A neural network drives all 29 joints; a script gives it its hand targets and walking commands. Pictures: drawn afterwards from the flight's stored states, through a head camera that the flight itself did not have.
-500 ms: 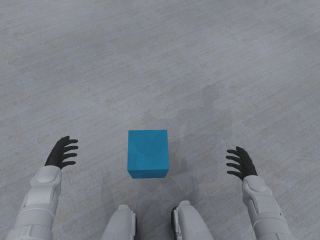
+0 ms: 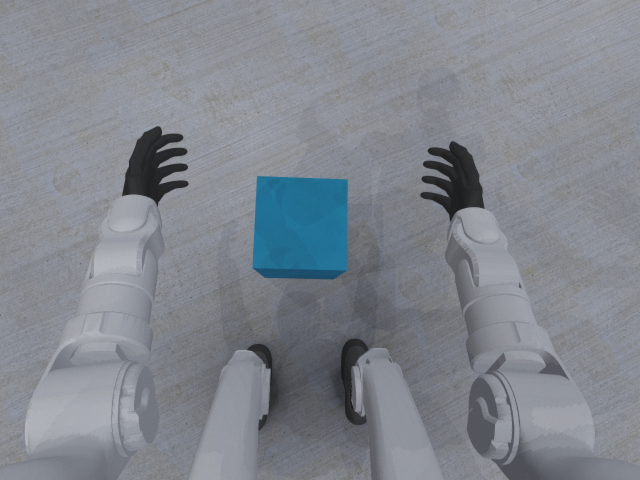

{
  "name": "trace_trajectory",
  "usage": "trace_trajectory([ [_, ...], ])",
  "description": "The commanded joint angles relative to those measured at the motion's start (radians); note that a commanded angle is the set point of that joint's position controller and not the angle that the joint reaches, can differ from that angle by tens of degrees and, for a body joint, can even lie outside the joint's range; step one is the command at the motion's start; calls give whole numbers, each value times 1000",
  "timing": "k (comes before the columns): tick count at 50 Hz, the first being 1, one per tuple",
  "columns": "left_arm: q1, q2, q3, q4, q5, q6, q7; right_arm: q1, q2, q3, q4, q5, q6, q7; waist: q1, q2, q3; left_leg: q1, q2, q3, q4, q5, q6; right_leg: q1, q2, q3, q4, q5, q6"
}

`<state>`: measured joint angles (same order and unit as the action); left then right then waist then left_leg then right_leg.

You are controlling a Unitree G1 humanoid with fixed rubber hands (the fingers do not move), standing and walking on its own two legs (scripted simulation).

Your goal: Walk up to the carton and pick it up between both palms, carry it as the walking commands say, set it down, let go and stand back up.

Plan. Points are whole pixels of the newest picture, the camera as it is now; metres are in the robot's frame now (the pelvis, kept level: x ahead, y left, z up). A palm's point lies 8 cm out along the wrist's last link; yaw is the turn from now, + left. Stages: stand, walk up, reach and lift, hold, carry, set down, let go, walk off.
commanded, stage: reach and lift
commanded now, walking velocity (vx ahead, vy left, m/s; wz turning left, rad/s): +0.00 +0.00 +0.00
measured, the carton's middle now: (300, 235) +0.47 +0.02 -0.52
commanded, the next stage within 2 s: none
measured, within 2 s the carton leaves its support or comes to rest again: neither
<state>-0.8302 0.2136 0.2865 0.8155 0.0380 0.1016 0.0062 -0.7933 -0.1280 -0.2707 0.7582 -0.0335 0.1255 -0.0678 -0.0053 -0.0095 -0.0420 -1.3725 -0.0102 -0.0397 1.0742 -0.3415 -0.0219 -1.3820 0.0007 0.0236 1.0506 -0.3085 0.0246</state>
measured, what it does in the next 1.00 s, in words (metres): lowers itself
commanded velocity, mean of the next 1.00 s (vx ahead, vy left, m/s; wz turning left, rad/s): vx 0.00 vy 0.00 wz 0.00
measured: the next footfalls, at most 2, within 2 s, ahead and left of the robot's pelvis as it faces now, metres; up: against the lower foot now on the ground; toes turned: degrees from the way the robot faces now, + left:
none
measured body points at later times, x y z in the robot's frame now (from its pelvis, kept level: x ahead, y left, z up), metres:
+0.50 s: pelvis +0.00 +0.00 -0.04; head +0.30 +0.00 +0.30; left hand +0.48 +0.19 -0.17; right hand +0.48 -0.16 -0.17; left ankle +0.06 +0.13 -0.63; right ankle +0.08 -0.13 -0.63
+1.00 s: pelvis -0.03 +0.00 -0.19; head +0.30 +0.01 +0.12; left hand +0.48 +0.19 -0.33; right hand +0.48 -0.16 -0.33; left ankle +0.06 +0.13 -0.63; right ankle +0.08 -0.13 -0.63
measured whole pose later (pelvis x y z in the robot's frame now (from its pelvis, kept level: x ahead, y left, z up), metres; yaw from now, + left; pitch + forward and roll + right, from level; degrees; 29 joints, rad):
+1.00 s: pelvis -0.03 +0.00 -0.19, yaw +0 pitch +48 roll +0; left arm -1.11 0.24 0.22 0.90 -0.06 0.07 0.09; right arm -1.08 -0.19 -0.23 0.86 0.05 0.08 -0.14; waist 0.00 -0.01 -0.03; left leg -2.10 -0.05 -0.05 1.79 -0.53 -0.04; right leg -2.11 0.04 0.05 1.77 -0.49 0.05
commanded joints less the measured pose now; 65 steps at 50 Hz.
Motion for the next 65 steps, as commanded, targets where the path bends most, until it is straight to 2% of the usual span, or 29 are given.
trace_trajectory([
  [1, -245, 89, 28, -96, 6, -37, 10, -220, -64, -28, -88, -18, -36, -10, 12, 34, -872, 386, -69, 76, -82, 270, -25, 458, 81, -67, -44, 241, 30],
  [7, -262, 49, 49, -105, 31, -61, 13, -239, -29, -59, -104, -64, -64, -23, 12, 28, -986, 381, -78, 70, -64, 414, -31, 473, 88, -63, -23, 383, 30],
  [12, -260, 26, 78, -123, 69, -66, 5, -238, 1, -77, -130, -99, -74, -17, 17, 24, -994, 345, -84, 67, -59, 459, -31, 451, 92, -61, -18, 427, 30],
  [15, -267, 15, 88, -117, 83, -65, -1, -248, 14, -82, -133, -110, -75, -12, 19, 20, -969, 302, -87, 68, -46, 438, -30, 418, 93, -62, -5, 406, 31],
  [23, -291, 17, 93, -47, 85, -70, -3, -285, 23, -84, -64, -120, -79, -18, 24, 12, -900, 100, -93, 89, 74, 285, -34, 263, 97, -67, 117, 274, 39],
  [31, -355, 49, 49, -43, 23, -68, 30, -347, -32, -51, -45, -64, -83, -46, 13, 13, -997, -51, -94, 108, 264, 199, -50, 118, 106, -89, 313, 189, 41],
  [37, -410, 90, 1, -75, -36, -52, 60, -411, -81, 5, -74, 15, -67, -62, 21, 9, -1096, -102, -92, 128, 380, 138, -52, 70, 105, -101, 439, 138, 42],
  [46, -479, 121, -51, -34, -93, -41, 83, -482, -127, 43, -20, 80, -54, -72, 20, 12, -1043, -198, -76, 129, 517, 44, -45, -68, 87, -106, 574, 53, 38],
  [65, -609, 166, -152, 108, -183, -100, 109, -622, -196, 93, 143, 158, -123, -75, 11, 29, -935, -287, -47, 88, 764, 76, -37, -255, 61, -94, 826, 59, 36],
])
